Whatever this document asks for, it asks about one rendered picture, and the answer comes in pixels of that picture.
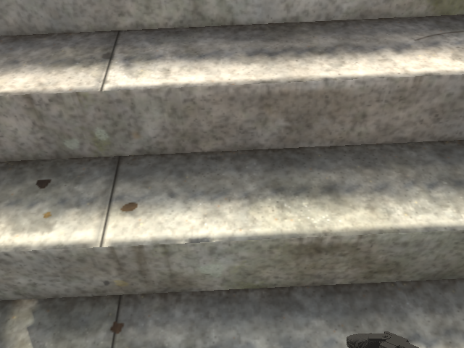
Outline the robot right hand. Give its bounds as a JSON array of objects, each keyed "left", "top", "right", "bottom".
[{"left": 347, "top": 331, "right": 419, "bottom": 348}]

